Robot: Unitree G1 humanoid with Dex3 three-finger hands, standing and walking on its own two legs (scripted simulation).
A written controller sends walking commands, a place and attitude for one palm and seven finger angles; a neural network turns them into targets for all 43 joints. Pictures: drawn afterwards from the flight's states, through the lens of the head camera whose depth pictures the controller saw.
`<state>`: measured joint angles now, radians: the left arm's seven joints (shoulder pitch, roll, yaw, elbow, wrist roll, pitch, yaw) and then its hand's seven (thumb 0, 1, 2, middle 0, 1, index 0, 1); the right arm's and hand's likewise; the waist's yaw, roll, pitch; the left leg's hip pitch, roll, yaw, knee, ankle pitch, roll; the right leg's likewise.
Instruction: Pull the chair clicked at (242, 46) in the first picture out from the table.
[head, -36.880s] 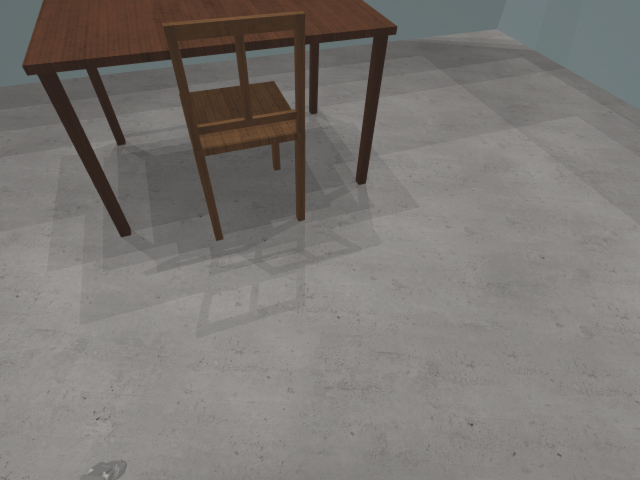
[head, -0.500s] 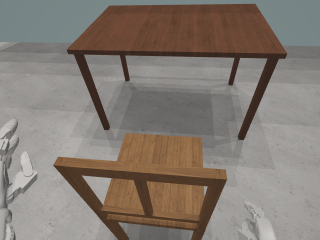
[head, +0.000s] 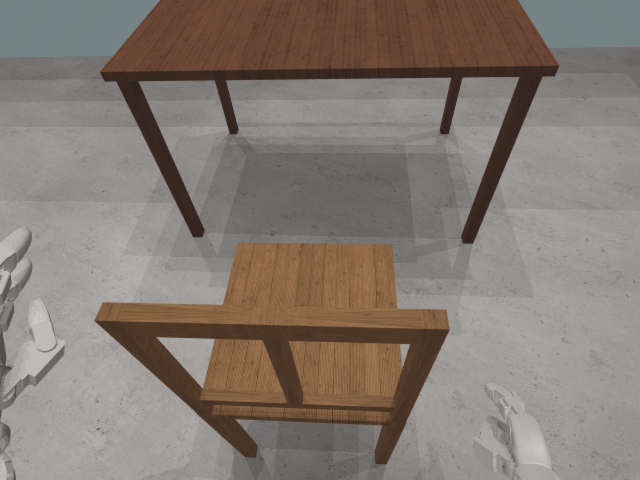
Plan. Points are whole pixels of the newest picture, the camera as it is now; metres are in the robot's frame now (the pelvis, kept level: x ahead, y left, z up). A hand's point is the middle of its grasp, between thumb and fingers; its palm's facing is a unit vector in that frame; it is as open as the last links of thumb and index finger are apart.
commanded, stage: step back with the hand held close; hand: left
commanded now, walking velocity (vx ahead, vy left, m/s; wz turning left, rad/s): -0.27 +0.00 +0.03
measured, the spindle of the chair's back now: (286, 370) +0.28 +0.09 -0.10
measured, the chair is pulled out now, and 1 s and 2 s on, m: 0.65 0.65 0.65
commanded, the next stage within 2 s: stop stepping back and stand still in 1.16 s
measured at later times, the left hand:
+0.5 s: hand out of the picture +0.12 +0.28 +0.15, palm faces +0.46 -0.76 -0.45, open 7.4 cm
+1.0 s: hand out of the picture +0.06 +0.28 +0.17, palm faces +0.49 -0.74 -0.46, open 7.4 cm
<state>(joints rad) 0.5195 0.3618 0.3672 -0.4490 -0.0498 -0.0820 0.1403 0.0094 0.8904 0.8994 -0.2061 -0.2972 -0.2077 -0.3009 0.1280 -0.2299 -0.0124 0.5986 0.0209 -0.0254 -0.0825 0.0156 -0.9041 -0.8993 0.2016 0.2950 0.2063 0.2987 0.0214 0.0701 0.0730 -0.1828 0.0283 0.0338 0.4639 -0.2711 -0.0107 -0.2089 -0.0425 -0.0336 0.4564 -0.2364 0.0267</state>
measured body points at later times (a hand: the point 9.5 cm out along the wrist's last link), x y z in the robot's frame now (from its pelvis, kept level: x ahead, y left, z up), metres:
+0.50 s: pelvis -0.08 +0.01 -0.01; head -0.07 +0.01 +0.44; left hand +0.09 +0.31 +0.17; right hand +0.10 -0.24 -0.09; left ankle -0.02 +0.12 -0.74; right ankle +0.00 -0.14 -0.74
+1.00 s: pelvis -0.13 +0.01 -0.02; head -0.11 +0.02 +0.43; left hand +0.02 +0.31 +0.19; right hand +0.05 -0.23 -0.10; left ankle -0.07 +0.12 -0.74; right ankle -0.06 -0.13 -0.74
